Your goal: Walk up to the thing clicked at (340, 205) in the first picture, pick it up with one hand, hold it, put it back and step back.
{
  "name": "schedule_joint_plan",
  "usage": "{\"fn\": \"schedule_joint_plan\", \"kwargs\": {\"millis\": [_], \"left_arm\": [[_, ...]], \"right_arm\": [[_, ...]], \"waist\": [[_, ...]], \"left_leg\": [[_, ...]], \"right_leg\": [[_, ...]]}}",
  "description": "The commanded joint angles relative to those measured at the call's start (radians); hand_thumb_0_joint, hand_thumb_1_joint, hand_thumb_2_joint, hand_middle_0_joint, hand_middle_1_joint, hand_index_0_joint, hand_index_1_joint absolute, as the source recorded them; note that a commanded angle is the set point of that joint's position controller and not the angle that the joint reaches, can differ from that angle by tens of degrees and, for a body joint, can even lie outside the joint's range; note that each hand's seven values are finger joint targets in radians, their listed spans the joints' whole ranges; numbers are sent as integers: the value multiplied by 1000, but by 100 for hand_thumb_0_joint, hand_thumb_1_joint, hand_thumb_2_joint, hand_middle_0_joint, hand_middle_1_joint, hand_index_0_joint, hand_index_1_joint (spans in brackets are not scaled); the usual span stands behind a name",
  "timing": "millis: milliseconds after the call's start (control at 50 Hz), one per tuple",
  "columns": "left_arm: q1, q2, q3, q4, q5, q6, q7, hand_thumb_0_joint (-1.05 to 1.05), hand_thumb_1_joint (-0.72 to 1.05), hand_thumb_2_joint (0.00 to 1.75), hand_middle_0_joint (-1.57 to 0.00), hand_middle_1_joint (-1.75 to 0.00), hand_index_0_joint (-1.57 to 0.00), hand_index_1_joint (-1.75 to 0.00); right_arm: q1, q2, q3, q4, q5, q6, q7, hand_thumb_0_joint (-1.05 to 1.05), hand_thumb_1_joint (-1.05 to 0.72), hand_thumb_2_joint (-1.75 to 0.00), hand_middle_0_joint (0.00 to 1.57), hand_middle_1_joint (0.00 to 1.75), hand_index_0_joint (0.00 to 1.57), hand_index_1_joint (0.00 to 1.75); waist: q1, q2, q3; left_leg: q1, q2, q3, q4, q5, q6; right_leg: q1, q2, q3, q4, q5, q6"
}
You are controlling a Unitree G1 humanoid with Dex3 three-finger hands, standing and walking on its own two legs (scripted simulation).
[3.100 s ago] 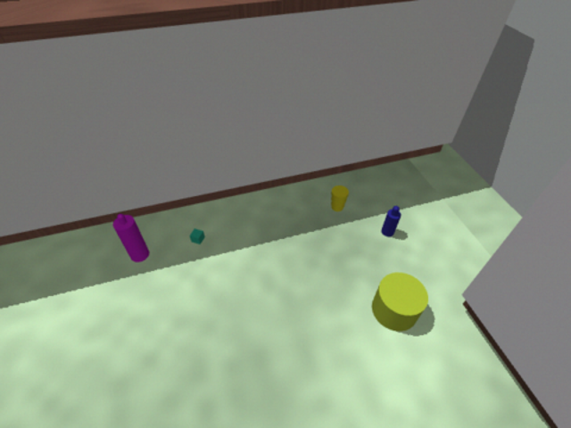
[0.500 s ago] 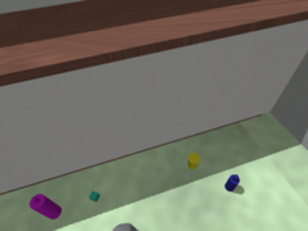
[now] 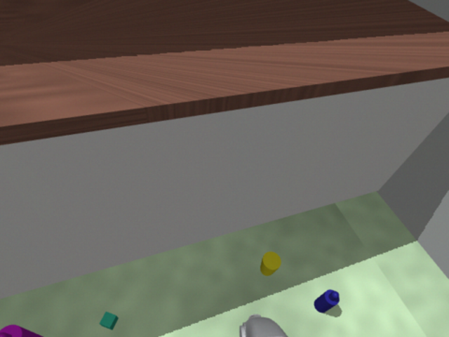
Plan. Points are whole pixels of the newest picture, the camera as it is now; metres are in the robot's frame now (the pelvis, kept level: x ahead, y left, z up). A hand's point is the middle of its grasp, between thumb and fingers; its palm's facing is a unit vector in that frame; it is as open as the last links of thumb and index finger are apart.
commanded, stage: walk up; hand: right
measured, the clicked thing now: (269, 265) +0.52 -0.29 -0.72
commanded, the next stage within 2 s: none
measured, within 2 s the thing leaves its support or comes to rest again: neither
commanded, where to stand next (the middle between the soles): +0.14 -0.04 m, yaw -1 degrees
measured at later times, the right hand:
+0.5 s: hand out of the picture +0.08 -0.31 -0.15, palm faces -0.06 +0.91 -0.41, open 7.4 cm
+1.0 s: hand (354, 321) +0.19 -0.30 -0.16, palm faces -0.02 +0.93 -0.36, open 7.4 cm
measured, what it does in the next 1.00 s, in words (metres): walks ahead: right foot, then left foot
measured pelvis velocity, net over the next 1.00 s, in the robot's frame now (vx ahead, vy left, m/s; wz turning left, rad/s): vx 0.10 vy -0.03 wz -0.01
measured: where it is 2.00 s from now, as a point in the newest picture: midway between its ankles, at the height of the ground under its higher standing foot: outside the picture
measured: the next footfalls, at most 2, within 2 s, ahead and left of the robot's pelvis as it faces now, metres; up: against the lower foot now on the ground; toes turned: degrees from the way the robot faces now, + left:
right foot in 0.16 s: +0.18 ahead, -0.14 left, +0.00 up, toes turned -4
left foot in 0.52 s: +0.17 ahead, +0.08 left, +0.00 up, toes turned +1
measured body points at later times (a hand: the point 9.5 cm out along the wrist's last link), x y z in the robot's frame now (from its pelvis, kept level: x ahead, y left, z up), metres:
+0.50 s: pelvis +0.06 -0.03 -0.01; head +0.07 -0.03 +0.43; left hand +0.14 +0.29 -0.12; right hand +0.09 -0.36 -0.13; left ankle +0.10 +0.10 -0.73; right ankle +0.14 -0.14 -0.74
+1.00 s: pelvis +0.10 -0.03 -0.01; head +0.11 -0.05 +0.44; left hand +0.17 +0.28 -0.13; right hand +0.19 -0.34 -0.13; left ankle +0.11 +0.10 -0.74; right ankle +0.10 -0.16 -0.74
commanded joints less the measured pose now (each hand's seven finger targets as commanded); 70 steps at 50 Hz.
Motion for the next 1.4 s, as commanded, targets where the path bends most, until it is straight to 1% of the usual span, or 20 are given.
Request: {"fn": "schedule_joint_plan", "kwargs": {"millis": [0, 120, 140, 180, 260, 460, 500, 540, 780, 820, 860, 940, 1020, 1060, 1100, 1140, 1200, 1240, 1300, 1380], "left_arm": [[-3, 127, 51, -69, 9, -17, 7, 0, 90, 90, -20, -30, -20, -30], [54, 151, 58, -1, 16, -37, 31, 0, 90, 90, -20, -30, -20, -30], [98, 223, 75, 4, 23, -41, 42, 0, 90, 90, -20, -30, -20, -30], [106, 322, 109, -32, -7, -43, 32, 0, 90, 90, -20, -30, -20, -30], [-29, 243, 80, -67, 2, -36, 34, 0, 90, 90, -20, -30, -20, -30], [-104, 210, 54, -75, 14, 8, 28, 0, 90, 90, -20, -30, -20, -30], [-89, 147, 29, -70, 5, 20, 30, 0, 90, 90, -20, -30, -20, -30], [-102, 127, 22, -46, 5, 27, 36, 0, 90, 90, -20, -30, -20, -30], [3, 148, 28, 105, 7, -32, 56, 0, 90, 90, -20, -30, -20, -30], [-13, 245, 46, 102, 12, -44, 63, 0, 90, 90, -20, -30, -20, -30], [-58, 269, 51, 106, -2, -35, 54, 0, 90, 90, -20, -30, -20, -30], [-127, 171, 15, 88, -12, -33, 54, 0, 90, 90, -20, -30, -20, -30], [-84, 133, 5, 115, -3, -26, 58, 0, 90, 90, -20, -30, -20, -30], [-34, 165, 16, 144, -1, -39, 59, 0, 90, 90, -20, -30, -20, -30], [-36, 242, 38, 150, -4, -45, 56, 0, 90, 90, -20, -30, -20, -30], [-53, 256, 40, 136, 5, -45, 58, 0, 90, 90, -20, -30, -20, -30], [-115, 233, 32, 114, 1, -39, 60, 0, 90, 90, -20, -30, -20, -30], [-172, 171, 14, 101, -19, -32, 64, 0, 90, 90, -20, -30, -20, -30], [-133, 118, -3, 114, -19, -12, 71, 0, 90, 90, -20, -30, -20, -30], [-83, 151, 8, 180, -9, -25, 60, 0, 90, 90, -20, -30, -20, -30]], "right_arm": [[-4, -276, -86, -87, -7, -18, -30, 0, -90, -90, 20, 30, 20, 30], [-41, -229, -48, -78, 8, 15, -44, 0, -90, -90, 20, 30, 20, 30], [-3, -178, -31, -83, 14, 18, -43, 0, -90, -90, 20, 30, 20, 30], [96, -237, -52, -54, 9, 41, -44, 0, -90, -90, 20, 30, 20, 30], [70, -266, -67, 1, -3, 50, -23, 0, -90, -90, 20, 30, 20, 30], [93, -185, -65, 77, -21, 33, -36, 0, -90, -90, 20, 30, 20, 30], [91, -214, -74, 72, -32, 28, -45, 0, -90, -90, 20, 30, 20, 30], [-37, -334, -88, 33, -46, 18, -51, 0, -90, -90, 20, 30, 20, 30], [-143, -225, -40, 37, 2, 41, -33, 0, -90, -90, 20, 30, 20, 30], [-136, -161, -21, 32, 18, 46, -34, 0, -90, -90, 20, 30, 20, 30], [-147, -209, -34, 72, 2, 53, -41, 0, -90, -90, 20, 30, 20, 30], [-80, -224, -41, 109, 2, 23, -44, 0, -90, -90, 20, 30, 20, 30], [-185, -294, -48, 103, -2, 34, -41, 0, -90, -90, 20, 30, 20, 30], [-254, -252, -34, 82, 2, 43, -38, 0, -90, -90, 20, 30, 20, 30], [-262, -197, -20, 91, 8, 51, -35, 0, -90, -90, 20, 30, 20, 30], [-249, -206, -25, 99, 4, 53, -38, 0, -90, -90, 20, 30, 20, 30], [-201, -189, -28, 118, 5, 35, -31, 0, -90, -90, 20, 30, 20, 30], [-137, -215, -36, 151, 4, 24, -37, 0, -90, -90, 20, 30, 20, 30], [-205, -288, -42, 140, 0, 29, -39, 0, -90, -90, 20, 30, 20, 30], [-320, -223, -19, 117, -3, 50, -36, 0, -90, -90, 20, 30, 20, 30]], "waist": [[-5, 211, -33], [50, 73, -123], [63, -93, -168], [48, -125, -192], [17, -85, -65], [-12, -57, -86], [-26, 72, -70], [-10, 262, 35], [42, 211, -155], [20, -12, -183], [16, -35, -114], [-28, -31, -128], [29, 108, -83], [59, 78, -82], [47, -47, -34], [41, -50, -13], [3, -66, -63], [-30, 23, -167], [4, 165, -148], [56, 199, -113]], "left_leg": [[-9, 254, -130, -123, 435, 184], [-149, 142, -33, 213, 340, 88], [-232, 69, -5, 377, 137, 45], [-374, 2, -57, 632, -373, 35], [-318, 55, -106, 534, -221, 25], [4, -28, 1, 89, -44, 0], [32, 37, -131, -36, -167, 38], [-212, 360, -640, -352, -672, 173], [-77, 170, -156, 43, 269, 80], [-223, 21, -41, 203, 34, -2], [-171, 16, -54, 183, -211, 8], [52, 72, -112, 23, 228, 41], [-14, 246, -308, -39, 132, 163], [-95, 154, -177, 71, 219, 101], [-228, -14, -21, 261, -14, 8], [-271, 4, -53, 266, -257, 5], [-119, 13, -37, 86, -115, 21], [110, 98, -140, -11, 348, 52], [61, 337, -378, -116, 338, 215], [-80, 178, -172, -43, 224, 78]], "right_leg": [[46, -36, -29, -177, 71, 6], [412, 25, -88, -449, 273, -53], [489, -125, 88, -496, 360, -104], [475, -375, 520, -645, -176, -291], [239, -219, 281, -698, -320, -184], [31, -169, 126, -557, -304, -156], [-49, -105, 65, -426, -371, -88], [-51, 40, -8, -92, -222, -12], [383, 25, -44, -529, 111, -15], [457, -195, 278, -578, 204, -116], [342, -255, 316, -568, 89, -214], [228, -80, 54, -388, 350, -81], [196, 13, -50, -306, 6, -39], [292, -32, 31, -430, 138, -66], [337, -203, 283, -569, 182, -173], [367, -282, 349, -576, 291, -252], [337, -188, 179, -490, 437, -171], [249, -67, 25, -327, 440, -61], [193, 41, -53, -212, -237, -17], [369, -21, 6, -486, 117, -28]]}}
